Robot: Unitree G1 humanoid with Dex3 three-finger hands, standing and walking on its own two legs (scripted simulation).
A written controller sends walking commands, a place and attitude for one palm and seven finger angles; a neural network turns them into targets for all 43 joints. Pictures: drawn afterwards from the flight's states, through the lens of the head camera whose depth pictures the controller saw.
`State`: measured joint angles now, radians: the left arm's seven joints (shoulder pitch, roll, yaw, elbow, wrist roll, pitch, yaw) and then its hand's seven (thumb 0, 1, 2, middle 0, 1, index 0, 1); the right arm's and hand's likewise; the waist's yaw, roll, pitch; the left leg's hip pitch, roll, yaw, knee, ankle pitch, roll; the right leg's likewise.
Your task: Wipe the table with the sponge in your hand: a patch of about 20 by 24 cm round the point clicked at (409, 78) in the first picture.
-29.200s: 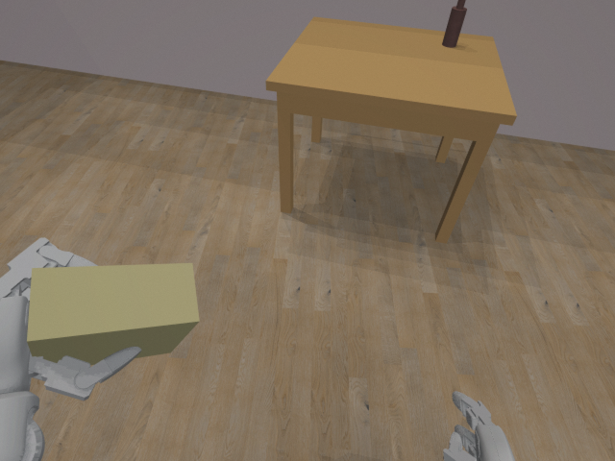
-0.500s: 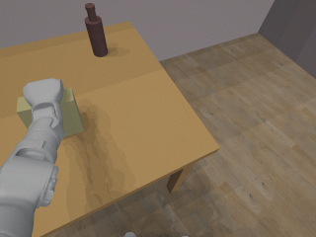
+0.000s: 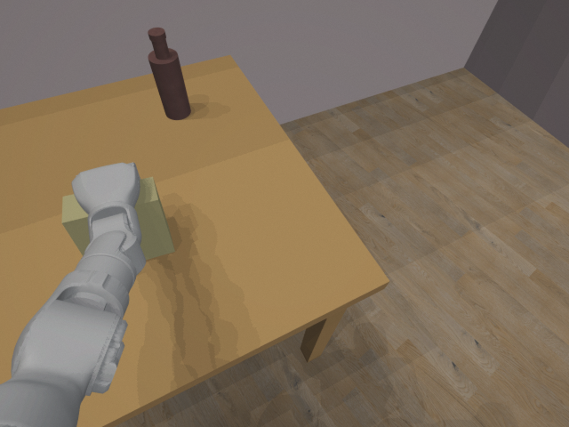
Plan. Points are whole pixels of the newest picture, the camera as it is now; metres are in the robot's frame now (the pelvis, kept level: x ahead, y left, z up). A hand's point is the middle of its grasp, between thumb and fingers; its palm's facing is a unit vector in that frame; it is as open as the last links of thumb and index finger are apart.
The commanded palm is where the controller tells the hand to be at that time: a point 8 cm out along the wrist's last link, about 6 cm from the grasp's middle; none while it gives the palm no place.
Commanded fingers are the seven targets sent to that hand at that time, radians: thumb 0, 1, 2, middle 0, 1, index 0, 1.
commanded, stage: wipe back along the middle lane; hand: left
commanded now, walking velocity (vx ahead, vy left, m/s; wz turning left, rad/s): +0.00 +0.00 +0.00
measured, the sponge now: (127, 234) +0.42 +0.27 -0.05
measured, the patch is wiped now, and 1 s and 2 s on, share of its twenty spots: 0.55 0.65 0.85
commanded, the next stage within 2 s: slide across to the third lane in 1.54 s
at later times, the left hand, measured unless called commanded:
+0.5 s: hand (128, 232) +0.40 +0.24 +0.00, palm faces -0.07 +0.00 -1.00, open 10.2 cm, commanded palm +0.36 +0.22 +0.03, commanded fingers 0.00 0.10 1.30 -1.20 -1.60 -1.20 -1.60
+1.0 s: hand (137, 257) +0.36 +0.22 +0.00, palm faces -0.05 +0.00 -1.00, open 10.2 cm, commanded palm +0.31 +0.19 +0.03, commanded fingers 0.00 0.10 1.30 -1.20 -1.60 -1.20 -1.60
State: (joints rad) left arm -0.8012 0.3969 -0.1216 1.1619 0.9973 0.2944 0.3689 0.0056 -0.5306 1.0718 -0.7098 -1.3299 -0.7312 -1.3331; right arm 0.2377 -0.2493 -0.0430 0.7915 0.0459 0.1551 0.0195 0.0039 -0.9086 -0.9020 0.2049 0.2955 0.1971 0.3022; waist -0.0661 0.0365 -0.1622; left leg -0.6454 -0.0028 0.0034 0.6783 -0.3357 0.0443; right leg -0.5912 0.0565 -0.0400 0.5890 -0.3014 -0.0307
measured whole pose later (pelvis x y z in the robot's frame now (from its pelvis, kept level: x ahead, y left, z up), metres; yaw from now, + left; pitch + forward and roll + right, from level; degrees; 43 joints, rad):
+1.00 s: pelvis -0.01 +0.00 +0.01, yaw +1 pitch +10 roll -2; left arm -0.52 0.19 -0.30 0.87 0.98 0.47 0.42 0.00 -0.49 1.05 -0.67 -1.36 -0.68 -1.37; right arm 0.13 -0.22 -0.03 0.73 0.07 0.23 0.02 0.01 -0.91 -0.90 0.20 0.30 0.20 0.30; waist 0.03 0.04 -0.17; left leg -0.50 -0.03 0.01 0.63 -0.32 0.05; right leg -0.45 0.03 -0.04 0.58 -0.30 -0.03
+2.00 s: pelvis -0.02 -0.02 +0.01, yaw +1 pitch +6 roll +0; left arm -0.36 0.17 -0.39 0.68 0.96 0.49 0.36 -0.01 -0.49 1.05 -0.67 -1.36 -0.68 -1.37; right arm 0.08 -0.24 -0.03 0.72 0.09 0.20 0.00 0.01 -0.91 -0.90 0.20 0.30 0.19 0.30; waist 0.05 0.06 -0.13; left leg -0.40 -0.02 0.00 0.59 -0.29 0.02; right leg -0.38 0.04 -0.05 0.58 -0.30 -0.05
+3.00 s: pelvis -0.04 -0.03 +0.01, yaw +1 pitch +8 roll +0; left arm -0.62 0.05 -0.39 1.07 0.90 0.47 0.48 0.00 -0.51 1.05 -0.71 -1.32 -0.73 -1.33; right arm 0.10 -0.21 -0.04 0.79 0.07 0.17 0.02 0.01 -0.91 -0.90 0.20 0.30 0.19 0.30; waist 0.02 0.05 -0.15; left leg -0.48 -0.01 -0.01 0.60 -0.26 0.01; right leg -0.46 0.05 -0.05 0.59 -0.27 -0.07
